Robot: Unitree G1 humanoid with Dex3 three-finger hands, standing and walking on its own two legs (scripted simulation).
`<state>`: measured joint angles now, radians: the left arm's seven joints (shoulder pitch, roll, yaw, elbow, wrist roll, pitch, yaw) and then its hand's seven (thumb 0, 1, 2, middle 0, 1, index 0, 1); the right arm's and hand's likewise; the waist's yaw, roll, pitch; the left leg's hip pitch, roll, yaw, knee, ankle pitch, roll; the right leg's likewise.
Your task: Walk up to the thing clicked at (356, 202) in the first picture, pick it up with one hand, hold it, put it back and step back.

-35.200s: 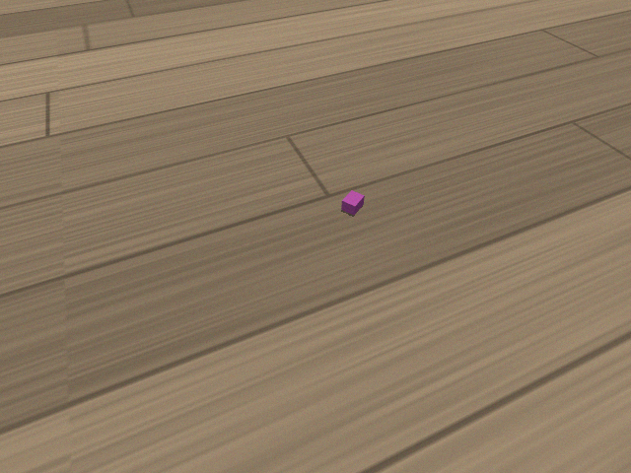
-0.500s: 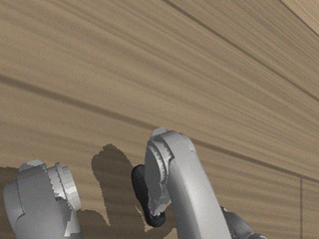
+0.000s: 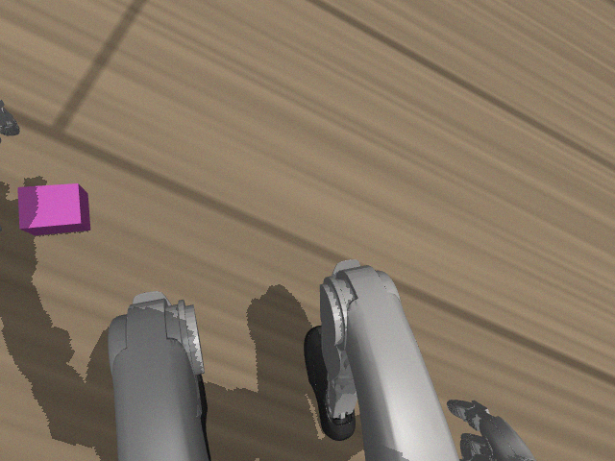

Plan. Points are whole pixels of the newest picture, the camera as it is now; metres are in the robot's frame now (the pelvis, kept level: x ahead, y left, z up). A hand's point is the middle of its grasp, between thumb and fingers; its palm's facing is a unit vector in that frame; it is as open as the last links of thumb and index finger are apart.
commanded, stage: withdraw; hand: left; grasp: from above
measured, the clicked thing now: (56, 209) +0.48 +0.33 -0.34
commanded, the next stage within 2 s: home in 0.20 s
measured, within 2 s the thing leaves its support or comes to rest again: neither
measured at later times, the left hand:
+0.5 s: hand out of the picture +0.49 +0.36 -0.16, palm faces -0.37 -0.10 -0.92, open 12.4 cm
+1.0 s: hand out of the picture +0.32 +0.29 +0.04, palm faces -0.14 -0.78 -0.61, open 7.5 cm
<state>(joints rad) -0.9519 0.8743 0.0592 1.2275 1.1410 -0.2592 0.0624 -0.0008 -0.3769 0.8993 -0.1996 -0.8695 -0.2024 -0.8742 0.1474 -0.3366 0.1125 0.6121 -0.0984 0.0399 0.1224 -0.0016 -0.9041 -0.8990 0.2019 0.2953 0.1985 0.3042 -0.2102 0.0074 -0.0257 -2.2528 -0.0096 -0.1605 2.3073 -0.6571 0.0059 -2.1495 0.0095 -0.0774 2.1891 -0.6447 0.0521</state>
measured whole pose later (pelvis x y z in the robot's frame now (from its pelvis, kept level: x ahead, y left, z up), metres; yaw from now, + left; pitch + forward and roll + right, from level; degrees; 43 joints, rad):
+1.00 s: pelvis +0.01 +0.00 +0.15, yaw +5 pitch +31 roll -7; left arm -0.20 0.50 0.10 0.41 0.35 0.13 -0.02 0.01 0.86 0.89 -0.21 -0.30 -0.21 -0.30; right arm 0.07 -0.28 -0.01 0.55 0.02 -0.01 0.03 0.00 -0.91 -0.90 0.20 0.29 0.20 0.30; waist -0.06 0.03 -0.18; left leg -1.75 0.01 -0.10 1.84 -0.64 0.00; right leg -1.68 -0.01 -0.05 1.76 -0.62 0.04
